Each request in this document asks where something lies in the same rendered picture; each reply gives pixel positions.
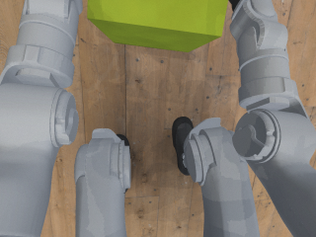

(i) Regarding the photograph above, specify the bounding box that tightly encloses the robot left shin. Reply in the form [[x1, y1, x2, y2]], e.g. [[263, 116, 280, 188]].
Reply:
[[74, 128, 121, 185]]

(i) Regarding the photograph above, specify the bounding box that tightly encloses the robot left upper arm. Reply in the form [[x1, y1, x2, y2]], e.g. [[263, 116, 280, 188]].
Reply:
[[0, 82, 79, 237]]

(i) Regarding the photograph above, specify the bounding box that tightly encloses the robot left forearm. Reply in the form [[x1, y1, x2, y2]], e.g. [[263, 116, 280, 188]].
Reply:
[[0, 0, 83, 89]]

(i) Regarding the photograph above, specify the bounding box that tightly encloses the robot right upper arm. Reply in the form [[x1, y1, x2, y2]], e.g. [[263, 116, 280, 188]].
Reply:
[[232, 109, 316, 237]]

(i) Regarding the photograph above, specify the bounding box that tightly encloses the right robot hand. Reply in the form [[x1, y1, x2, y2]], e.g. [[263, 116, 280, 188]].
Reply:
[[229, 0, 240, 12]]

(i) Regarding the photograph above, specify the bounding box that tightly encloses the carton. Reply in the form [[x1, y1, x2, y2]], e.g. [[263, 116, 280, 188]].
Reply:
[[87, 0, 228, 52]]

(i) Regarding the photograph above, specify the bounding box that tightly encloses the robot shin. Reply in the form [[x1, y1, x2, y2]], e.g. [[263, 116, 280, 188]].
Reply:
[[74, 128, 121, 185], [182, 118, 248, 174]]

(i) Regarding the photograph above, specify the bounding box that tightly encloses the robot right forearm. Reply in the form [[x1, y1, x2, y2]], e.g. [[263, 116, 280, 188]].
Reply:
[[229, 0, 311, 121]]

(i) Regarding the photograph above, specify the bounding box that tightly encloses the robot right shin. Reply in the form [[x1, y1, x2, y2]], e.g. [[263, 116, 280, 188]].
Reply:
[[182, 118, 248, 174]]

